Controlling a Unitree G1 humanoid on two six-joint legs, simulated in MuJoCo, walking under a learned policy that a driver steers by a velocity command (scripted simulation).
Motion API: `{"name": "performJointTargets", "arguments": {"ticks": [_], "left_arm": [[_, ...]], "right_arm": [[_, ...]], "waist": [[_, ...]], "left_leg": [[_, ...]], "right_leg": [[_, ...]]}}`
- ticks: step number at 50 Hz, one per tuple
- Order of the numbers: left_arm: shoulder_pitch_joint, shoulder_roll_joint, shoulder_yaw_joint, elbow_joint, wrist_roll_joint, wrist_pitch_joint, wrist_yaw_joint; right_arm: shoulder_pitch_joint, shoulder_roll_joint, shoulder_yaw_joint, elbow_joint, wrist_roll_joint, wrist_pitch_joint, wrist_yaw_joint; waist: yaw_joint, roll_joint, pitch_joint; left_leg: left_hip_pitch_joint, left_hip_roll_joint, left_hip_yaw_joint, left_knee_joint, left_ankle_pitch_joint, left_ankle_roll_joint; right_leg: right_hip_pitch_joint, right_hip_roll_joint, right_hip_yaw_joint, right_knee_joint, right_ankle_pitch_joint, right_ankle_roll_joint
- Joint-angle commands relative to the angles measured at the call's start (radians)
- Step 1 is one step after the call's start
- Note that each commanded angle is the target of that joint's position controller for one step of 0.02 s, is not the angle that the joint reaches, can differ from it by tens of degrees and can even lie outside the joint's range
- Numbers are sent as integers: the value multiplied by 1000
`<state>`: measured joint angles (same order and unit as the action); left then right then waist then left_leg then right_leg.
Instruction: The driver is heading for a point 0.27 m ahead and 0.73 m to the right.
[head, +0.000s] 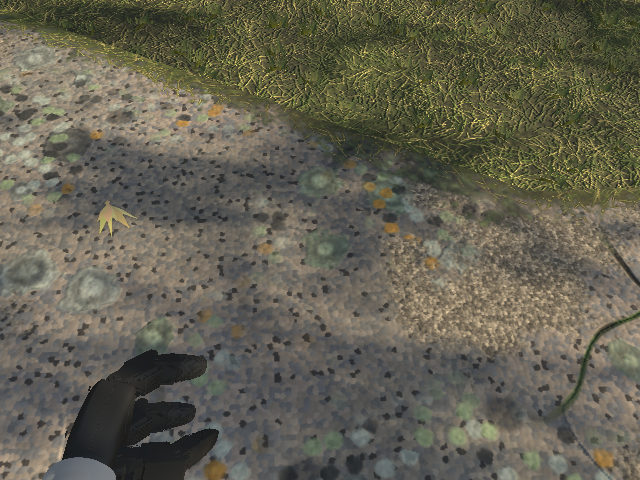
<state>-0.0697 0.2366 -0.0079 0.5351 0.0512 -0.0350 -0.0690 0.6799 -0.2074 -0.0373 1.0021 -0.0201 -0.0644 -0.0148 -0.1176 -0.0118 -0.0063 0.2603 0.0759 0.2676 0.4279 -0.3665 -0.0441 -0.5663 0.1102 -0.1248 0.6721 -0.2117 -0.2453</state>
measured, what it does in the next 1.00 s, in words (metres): walks ahead, turning right: left foot, then right foot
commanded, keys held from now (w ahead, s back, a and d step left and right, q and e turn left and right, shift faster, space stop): w+shift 0.26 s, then w+e+shift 0.46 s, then e+shift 0.20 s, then w+e+shift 0.08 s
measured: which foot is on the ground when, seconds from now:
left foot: down 0.00-0.00, up 0.02-0.36, down 0.38-0.82, up 0.84-1.00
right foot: down 0.00-0.38, up 0.40-0.80, down 0.82-1.00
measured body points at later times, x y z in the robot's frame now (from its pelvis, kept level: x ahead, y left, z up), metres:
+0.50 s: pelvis +0.51 +0.04 +0.02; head +0.54 +0.04 +0.47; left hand +0.61 +0.32 -0.10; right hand +0.60 -0.24 -0.09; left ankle +0.58 +0.14 -0.70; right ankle +0.32 -0.04 -0.57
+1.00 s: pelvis +0.93 -0.10 +0.02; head +0.97 -0.13 +0.47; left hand +1.17 +0.08 -0.09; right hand +0.98 -0.42 -0.04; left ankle +1.03 +0.08 -0.59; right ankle +0.97 -0.13 -0.70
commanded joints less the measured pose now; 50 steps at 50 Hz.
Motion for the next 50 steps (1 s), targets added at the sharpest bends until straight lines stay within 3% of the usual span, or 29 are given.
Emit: {"name": "performJointTargets", "arguments": {"ticks": [1, 2, 3, 4, 6, 8, 11, 13, 15, 17, 18, 19, 20, 21, 22, 24, 29, 32, 35, 37, 38, 40, 41, 42, 43, 44, 46, 49, 50], "left_arm": [[445, 281, 120, 114, -23, -4, 60], [478, 293, 119, 101, -13, -5, 74], [508, 253, 122, 131, -18, -14, 87], [474, 218, 114, 155, -25, -28, 92], [414, 167, 96, 165, -16, -60, 98], [424, 129, 74, 204, -39, -84, 100], [349, 140, 72, 216, -42, -110, 80], [387, 164, 78, 236, -71, -127, 68], [444, 220, 91, 261, -79, -126, 62], [471, 276, 102, 274, -52, -104, 69], [450, 295, 105, 278, -32, -86, 74], [427, 265, 96, 277, -15, -77, 77], [469, 92, 55, 240, -20, -77, 79], [591, 75, 46, 194, -85, -83, 81], [472, 155, 57, 202, -62, -72, 92], [366, 147, 56, 202, -38, -48, 72], [234, 50, 39, 117, -29, 23, 21], [159, 44, 31, 69, -31, 23, 7], [51, 59, 29, 51, -27, 12, -12], [102, 69, 35, 68, -28, 6, -11], [180, 91, 43, 92, -24, 2, -4], [558, 164, 87, 211, -25, -11, 25], [626, 190, 110, 249, -25, -9, 55], [540, 269, 133, 231, -48, -2, 77], [493, 401, 159, 135, -62, -13, 56], [429, 374, 172, 98, -57, -15, 51], [292, 246, 139, 79, -92, -41, 38], [256, 157, 115, 81, -101, -46, 48], [334, 218, 119, 143, -44, -28, 68]], "right_arm": [[-233, -150, -33, -217, -25, -17, -8], [-208, -147, -22, -294, 34, -21, 5], [-323, -174, -22, -309, 33, -33, 5], [-328, -170, -17, -309, 28, -35, 8], [-320, -143, -7, -299, -12, -12, 15], [-357, -106, 0, -324, -35, 18, 28], [-533, -78, 25, -414, -23, 7, 54], [-537, -66, 32, -400, 0, -2, 76], [-542, -113, 16, -390, -3, 5, 68], [-448, -183, -12, -371, -11, 7, 45], [-290, -218, -32, -331, -15, 10, 25], [-122, -278, -57, -292, -26, 15, 3], [-43, -367, -79, -277, -60, 8, -10], [-116, -384, -79, -303, -68, 1, 13], [-263, -286, -69, -328, -49, 2, 22], [-349, -184, -45, -302, -43, -7, 26], [-319, -114, -20, -206, -1, -49, 38], [-337, -131, -20, -195, -3, -64, 32], [-296, -161, -24, -171, 4, -60, 12], [-281, -224, -33, -181, 8, -50, -4], [-288, -255, -43, -189, 11, -36, -16], [-371, -299, -62, -225, 9, 0, -23], [-386, -270, -62, -228, 16, 5, -13], [-377, -136, -35, -263, 1, 11, 3], [-364, -119, -10, -416, 23, -52, -8], [-424, -179, -13, -435, 38, -87, -14], [-481, -202, -27, -428, 36, -86, -29], [-478, -191, -43, -442, 13, -45, -20], [-434, -159, -6, -411, -56, 24, -1]], "waist": [[238, -89, -214], [219, -93, -381], [243, 27, -278], [198, 72, -120], [109, 162, -7], [59, 111, 71], [44, 32, 185], [69, 21, 124], [81, 16, 86], [27, -20, -11], [-70, -28, -95], [-160, -43, -165], [-120, 201, -247], [1, 397, -419], [17, 193, -261], [49, 6, -54], [127, 80, 110], [158, 117, 135], [135, 41, 171], [172, 78, 126], [212, 92, 80], [376, 87, -123], [377, 1, -143], [260, -212, -65], [192, -245, -359], [212, -17, -453], [98, 230, -169], [39, 127, -52], [43, 77, 8]], "left_leg": [[-810, -18, -98, 987, -128, 104], [-1042, -61, -295, 1194, -120, 96], [-1112, -35, -322, 1184, -5, 96], [-1122, -1, -316, 1127, 23, 90], [-1042, 41, -328, 1016, -26, 69], [-1050, 83, -337, 900, -106, 50], [-890, 97, -270, 491, 153, 56], [-564, 39, -212, 302, 524, 79], [-519, -20, -204, 230, 554, 99], [-429, -93, -196, 214, 376, 120], [-259, -107, -205, 196, 284, 121], [-50, -49, -230, 220, 187, 118], [106, 221, -554, 176, -79, 149], [153, 415, -1113, -99, -152, 211], [6, 355, -992, -140, -261, 197], [-265, 288, -705, -149, -85, 177], [-459, 198, -259, -273, 229, 97], [-448, 145, -73, -298, 483, 92], [-347, 118, 35, -346, 693, 77], [-248, 138, 63, -204, 1209, 61], [-204, 151, 54, -79, 1381, 57], [-282, 167, 10, 400, 1343, 65], [-433, 87, -1, 720, 802, 37], [-728, -91, -22, 1100, -187, 1], [-1010, -200, -339, 1334, -269, -44], [-1042, -146, -453, 1284, -196, -16], [-1017, -65, -445, 1080, -103, -8], [-887, -1, -428, 874, -16, -30], [-831, 55, -313, 734, -18, -41]], "right_leg": [[975, -270, 467, -24, 132, -46], [1136, -416, 799, -169, 156, -215], [1027, -380, 768, -284, 121, -180], [852, -375, 687, -338, 150, -162], [599, -327, 569, -390, 226, -124], [456, -298, 501, -467, 194, -97], [203, -157, 279, -580, 290, -30], [106, -145, 230, -669, 341, -16], [301, -174, 245, -621, 630, 10], [474, -206, 265, -356, 984, 50], [447, -201, 261, -97, 984, 76], [311, -160, 260, 194, 846, 90], [70, -32, 204, 703, 35, 115], [-77, 34, 278, 899, -227, 113], [-132, -69, 253, 885, -96, 106], [-116, -152, 226, 789, -23, 115], [-164, -219, 180, 642, 17, 124], [-159, -213, 125, 431, 188, 112], [-88, -159, -13, 155, 270, 72], [14, -82, -75, 89, 261, 54], [88, -33, -96, 55, 220, 51], [498, 25, -33, -11, 238, 21], [667, -10, 77, -94, 306, 4], [743, -167, 300, -11, 829, -20], [1076, -361, 862, -191, 718, -263], [1065, -399, 976, -320, 414, -269], [715, -312, 837, -374, 335, -169], [385, -181, 651, -425, 292, -126], [280, -140, 477, -412, 492, -82]]}}
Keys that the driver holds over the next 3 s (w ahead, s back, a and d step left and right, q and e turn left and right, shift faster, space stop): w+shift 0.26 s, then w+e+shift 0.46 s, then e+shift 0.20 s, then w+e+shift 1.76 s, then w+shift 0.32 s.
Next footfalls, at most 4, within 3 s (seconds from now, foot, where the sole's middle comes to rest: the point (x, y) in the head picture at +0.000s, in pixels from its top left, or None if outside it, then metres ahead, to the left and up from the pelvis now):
0.38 left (224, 415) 0.62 0.14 -0.74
0.82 right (335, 259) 1.01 -0.14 -0.74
1.30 left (360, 160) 1.37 -0.26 -0.74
1.80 right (507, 154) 1.35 -0.71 -0.74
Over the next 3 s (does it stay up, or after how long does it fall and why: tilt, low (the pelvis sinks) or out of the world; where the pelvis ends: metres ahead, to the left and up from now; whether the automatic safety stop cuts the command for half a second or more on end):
stays up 1.02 -1.56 0.02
